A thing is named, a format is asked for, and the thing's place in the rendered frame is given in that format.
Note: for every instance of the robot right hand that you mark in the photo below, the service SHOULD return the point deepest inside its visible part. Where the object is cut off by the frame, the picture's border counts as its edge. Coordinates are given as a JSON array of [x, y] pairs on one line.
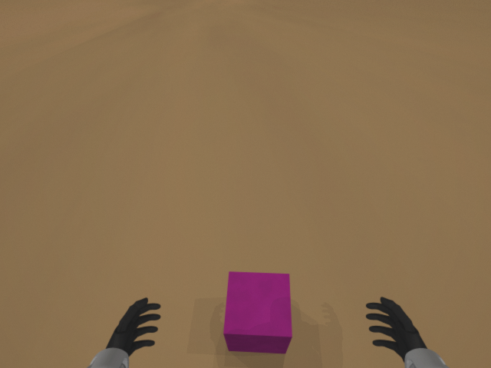
[[403, 331]]

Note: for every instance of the robot right forearm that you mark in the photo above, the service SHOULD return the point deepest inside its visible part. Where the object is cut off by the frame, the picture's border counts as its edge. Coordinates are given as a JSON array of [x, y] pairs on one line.
[[423, 358]]

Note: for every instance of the carton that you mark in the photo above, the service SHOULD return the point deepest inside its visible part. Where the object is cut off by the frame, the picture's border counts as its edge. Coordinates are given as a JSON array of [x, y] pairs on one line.
[[258, 312]]

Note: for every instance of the robot left hand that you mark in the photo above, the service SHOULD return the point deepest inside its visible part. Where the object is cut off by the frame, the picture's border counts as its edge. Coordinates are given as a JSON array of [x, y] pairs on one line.
[[126, 332]]

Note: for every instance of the robot left forearm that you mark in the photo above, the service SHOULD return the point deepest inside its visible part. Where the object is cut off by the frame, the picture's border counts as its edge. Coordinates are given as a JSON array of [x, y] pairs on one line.
[[110, 358]]

